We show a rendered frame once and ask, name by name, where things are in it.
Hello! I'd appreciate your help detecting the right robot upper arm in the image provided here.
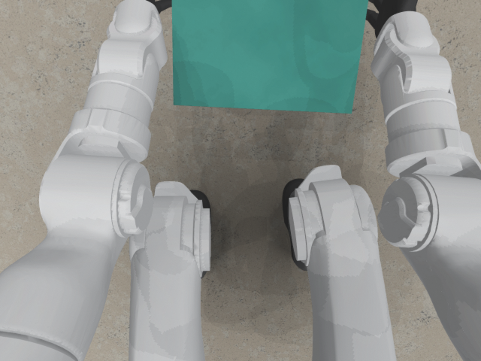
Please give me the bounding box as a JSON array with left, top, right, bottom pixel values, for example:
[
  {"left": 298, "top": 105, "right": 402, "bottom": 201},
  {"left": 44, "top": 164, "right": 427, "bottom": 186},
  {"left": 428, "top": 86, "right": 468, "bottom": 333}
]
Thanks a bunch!
[{"left": 377, "top": 173, "right": 481, "bottom": 361}]

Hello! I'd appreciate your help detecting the carton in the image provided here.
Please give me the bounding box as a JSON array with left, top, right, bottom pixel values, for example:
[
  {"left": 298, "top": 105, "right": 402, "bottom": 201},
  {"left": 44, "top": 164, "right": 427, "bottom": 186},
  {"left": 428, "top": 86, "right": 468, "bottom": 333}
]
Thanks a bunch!
[{"left": 172, "top": 0, "right": 368, "bottom": 114}]

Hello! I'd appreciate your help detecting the robot right forearm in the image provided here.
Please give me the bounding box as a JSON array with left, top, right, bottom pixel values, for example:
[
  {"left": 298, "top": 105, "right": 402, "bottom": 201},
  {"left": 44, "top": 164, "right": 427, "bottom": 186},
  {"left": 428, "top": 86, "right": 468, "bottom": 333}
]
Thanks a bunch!
[{"left": 371, "top": 11, "right": 481, "bottom": 180}]

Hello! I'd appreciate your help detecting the right robot shin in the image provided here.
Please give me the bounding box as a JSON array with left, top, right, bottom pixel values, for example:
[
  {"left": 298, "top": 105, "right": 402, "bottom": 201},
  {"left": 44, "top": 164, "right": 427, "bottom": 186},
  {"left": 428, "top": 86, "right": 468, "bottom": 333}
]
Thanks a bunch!
[{"left": 298, "top": 165, "right": 378, "bottom": 262}]

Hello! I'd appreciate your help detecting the left robot upper arm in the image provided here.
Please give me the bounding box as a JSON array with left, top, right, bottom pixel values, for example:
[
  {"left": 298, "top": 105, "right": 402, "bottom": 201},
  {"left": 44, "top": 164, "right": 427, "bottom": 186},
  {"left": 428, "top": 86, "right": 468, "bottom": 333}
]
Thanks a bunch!
[{"left": 0, "top": 154, "right": 154, "bottom": 361}]

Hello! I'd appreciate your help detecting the left robot thigh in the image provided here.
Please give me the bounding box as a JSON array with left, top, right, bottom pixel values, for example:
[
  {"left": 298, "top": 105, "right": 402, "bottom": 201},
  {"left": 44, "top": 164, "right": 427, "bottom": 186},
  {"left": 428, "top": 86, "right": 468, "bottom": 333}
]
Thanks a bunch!
[{"left": 129, "top": 196, "right": 211, "bottom": 361}]

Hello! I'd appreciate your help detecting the right robot hand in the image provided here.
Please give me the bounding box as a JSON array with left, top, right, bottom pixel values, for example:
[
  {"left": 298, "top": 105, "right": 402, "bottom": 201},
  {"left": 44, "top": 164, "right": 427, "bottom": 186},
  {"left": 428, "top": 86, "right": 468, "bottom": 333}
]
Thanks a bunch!
[{"left": 366, "top": 0, "right": 418, "bottom": 38}]

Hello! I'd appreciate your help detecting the robot left forearm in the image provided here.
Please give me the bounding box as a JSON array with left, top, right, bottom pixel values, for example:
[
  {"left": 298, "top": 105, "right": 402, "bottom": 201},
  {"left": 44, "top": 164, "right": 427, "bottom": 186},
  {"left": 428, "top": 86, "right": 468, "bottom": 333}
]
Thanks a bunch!
[{"left": 39, "top": 0, "right": 168, "bottom": 220}]

